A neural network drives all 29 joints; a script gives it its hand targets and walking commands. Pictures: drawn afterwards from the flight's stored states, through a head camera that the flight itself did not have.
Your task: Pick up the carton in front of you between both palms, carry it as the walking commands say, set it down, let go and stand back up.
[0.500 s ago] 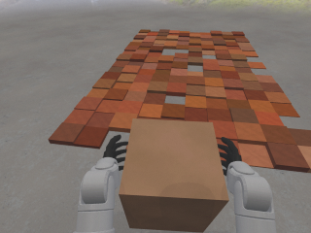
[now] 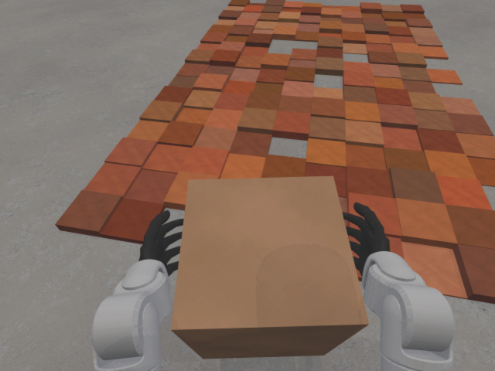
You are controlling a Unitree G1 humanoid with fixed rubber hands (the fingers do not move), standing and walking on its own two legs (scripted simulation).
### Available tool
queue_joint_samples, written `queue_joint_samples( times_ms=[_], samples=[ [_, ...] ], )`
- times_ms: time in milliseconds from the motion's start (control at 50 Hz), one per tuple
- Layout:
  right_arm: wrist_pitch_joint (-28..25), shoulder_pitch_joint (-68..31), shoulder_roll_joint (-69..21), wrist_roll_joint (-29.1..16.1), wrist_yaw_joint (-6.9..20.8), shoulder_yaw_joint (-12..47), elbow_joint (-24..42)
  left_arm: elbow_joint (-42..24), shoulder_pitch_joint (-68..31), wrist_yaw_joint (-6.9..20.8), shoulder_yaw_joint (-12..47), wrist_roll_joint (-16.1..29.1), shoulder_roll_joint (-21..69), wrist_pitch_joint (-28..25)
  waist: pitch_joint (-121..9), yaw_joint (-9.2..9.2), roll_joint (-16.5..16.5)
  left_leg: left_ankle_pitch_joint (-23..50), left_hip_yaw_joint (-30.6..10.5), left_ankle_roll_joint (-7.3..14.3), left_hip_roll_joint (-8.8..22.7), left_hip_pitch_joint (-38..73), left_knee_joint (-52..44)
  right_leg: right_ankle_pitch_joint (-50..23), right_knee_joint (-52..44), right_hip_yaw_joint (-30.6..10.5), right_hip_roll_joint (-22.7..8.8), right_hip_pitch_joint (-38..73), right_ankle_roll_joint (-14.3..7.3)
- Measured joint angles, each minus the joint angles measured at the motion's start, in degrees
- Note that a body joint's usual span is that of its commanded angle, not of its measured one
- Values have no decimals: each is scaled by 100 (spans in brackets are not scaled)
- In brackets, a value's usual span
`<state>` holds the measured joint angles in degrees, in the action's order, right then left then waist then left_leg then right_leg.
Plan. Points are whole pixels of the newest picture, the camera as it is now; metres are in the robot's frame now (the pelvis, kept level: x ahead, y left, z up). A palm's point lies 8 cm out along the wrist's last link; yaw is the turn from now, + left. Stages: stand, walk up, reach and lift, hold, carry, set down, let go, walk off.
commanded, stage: carry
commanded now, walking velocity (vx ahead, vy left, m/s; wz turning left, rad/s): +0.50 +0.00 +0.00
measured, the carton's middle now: (262, 275) +0.27 +0.01 +0.04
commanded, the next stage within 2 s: none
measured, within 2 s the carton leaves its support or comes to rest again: neither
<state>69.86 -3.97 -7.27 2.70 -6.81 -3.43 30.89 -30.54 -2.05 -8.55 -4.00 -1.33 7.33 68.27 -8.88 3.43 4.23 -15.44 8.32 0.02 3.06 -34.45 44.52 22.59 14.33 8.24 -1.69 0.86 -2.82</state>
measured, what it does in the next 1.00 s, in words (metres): walks ahead: left foot, then right foot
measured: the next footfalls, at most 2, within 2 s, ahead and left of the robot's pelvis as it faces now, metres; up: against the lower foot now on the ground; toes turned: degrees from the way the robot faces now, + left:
left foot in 0.10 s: +0.25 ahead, +0.11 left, +0.00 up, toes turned +11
right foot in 0.50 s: +0.53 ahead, -0.11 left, +0.00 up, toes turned -11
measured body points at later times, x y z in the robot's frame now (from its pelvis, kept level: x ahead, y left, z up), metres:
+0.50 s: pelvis +0.36 -0.01 -0.02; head +0.34 -0.02 +0.43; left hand +0.69 +0.12 +0.14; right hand +0.70 -0.18 +0.15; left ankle +0.22 +0.10 -0.74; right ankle +0.49 -0.11 -0.74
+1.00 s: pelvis +0.70 -0.03 +0.02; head +0.81 -0.03 +0.45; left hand +1.08 +0.11 +0.11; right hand +1.08 -0.19 +0.12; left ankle +0.69 +0.08 -0.70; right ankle +0.53 -0.11 -0.60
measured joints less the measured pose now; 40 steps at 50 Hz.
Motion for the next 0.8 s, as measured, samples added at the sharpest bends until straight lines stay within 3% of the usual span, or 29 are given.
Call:
queue_joint_samples(
  times_ms=[60,100,120,160,200,220,300,400,460,500,540,600,640,720,800],
  samples=[
    [-71,159,0,88,67,-14,57,56,-104,-46,80,-21,-4,84,2,-9,-69,533,392,47,-135,122,-1162,342,-45,13,-60,616,121],
    [-33,228,-3,110,75,-2,82,64,-91,-47,95,-22,-7,150,56,-85,-205,949,639,200,-261,472,-1547,636,696,-1,-108,779,206],
    [-31,234,-5,128,74,55,8,68,-71,-47,40,-13,-11,194,81,-171,-159,1070,694,414,-309,586,-1364,484,1506,-48,-245,601,242],
    [65,54,1,114,36,86,-101,69,-138,-47,-95,17,-10,281,179,-339,-206,561,767,587,-287,755,-1023,56,3988,-434,-256,-425,276],
    [196,-190,-8,36,-31,-20,-43,57,-359,-47,-179,46,-5,346,333,-445,-327,243,788,560,-231,1041,-1114,50,5673,-678,-94,-1534,188],
    [249,-317,-19,18,-52,-90,37,38,-500,-47,-218,60,13,357,436,-483,-371,225,789,470,-209,1244,-1260,23,5939,-688,-86,-1971,149],
    [271,-955,-40,-76,-78,-431,123,44,-1157,-49,-390,28,95,305,651,-690,-417,109,657,369,-213,1978,-1817,-218,4853,-544,-282,-3094,66],
    [326,-2037,455,-204,-126,-437,-947,813,-1938,-94,-585,-134,-48,292,507,-735,-471,-339,448,152,-89,2685,-2041,-656,2869,-204,-372,-3547,19],
    [407,-2556,692,-319,-127,-433,-1751,1350,-2278,-170,-601,-161,-225,456,367,-617,-555,-872,353,-45,73,3045,-1818,-1180,2118,129,-253,-3320,9],
    [443,-2817,741,-352,-119,-578,-2122,1697,-2571,-232,-596,-152,-305,558,266,-524,-514,-1375,222,-156,143,3090,-1304,-1268,1846,243,-172,-3034,-109],
    [419,-3009,827,-389,-89,-794,-2373,2067,-2848,-296,-631,-124,-234,475,298,-276,-625,-1531,-102,-67,286,2590,55,-1304,2384,363,-103,-3167,-256],
    [385,-3244,782,-374,-82,-1104,-2701,2425,-3100,-398,-792,-68,-148,400,630,1,-703,-1252,-628,128,43,1387,2274,-803,2474,424,23,-3006,-291],
    [320,-3404,646,-271,-82,-1287,-2834,2533,-3220,-438,-908,10,-176,348,910,119,-715,-989,-663,187,-61,690,2832,-791,2179,411,87,-2757,-236],
    [70,-3545,415,-122,-73,-1500,-2564,2491,-3501,-448,-1024,168,-274,93,1367,252,-591,-791,-560,229,-91,-273,2231,-649,1743,335,115,-2333,-255],
    [-200,-3516,351,-138,-58,-1531,-1958,2177,-3669,-451,-1156,290,-159,-290,1544,261,-472,-430,-541,266,-24,-729,1225,-275,1574,286,144,-1893,-171]
  ],
)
